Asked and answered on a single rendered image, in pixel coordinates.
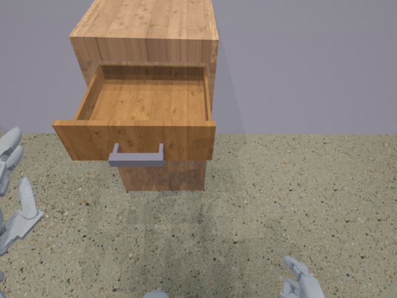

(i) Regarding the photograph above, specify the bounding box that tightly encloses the left robot hand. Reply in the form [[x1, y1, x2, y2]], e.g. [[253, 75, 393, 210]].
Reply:
[[0, 127, 43, 256]]

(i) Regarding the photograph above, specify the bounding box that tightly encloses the handle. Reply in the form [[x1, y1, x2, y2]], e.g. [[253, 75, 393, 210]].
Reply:
[[108, 143, 164, 167]]

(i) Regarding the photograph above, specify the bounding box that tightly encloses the right robot hand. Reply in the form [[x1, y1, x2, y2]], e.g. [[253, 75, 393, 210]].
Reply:
[[280, 256, 325, 298]]

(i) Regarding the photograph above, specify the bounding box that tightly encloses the drawer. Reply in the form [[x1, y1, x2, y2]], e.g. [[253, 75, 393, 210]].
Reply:
[[52, 64, 216, 161]]

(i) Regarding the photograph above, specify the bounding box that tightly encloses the cabinet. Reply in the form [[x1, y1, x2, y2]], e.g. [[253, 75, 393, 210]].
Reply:
[[69, 0, 219, 191]]

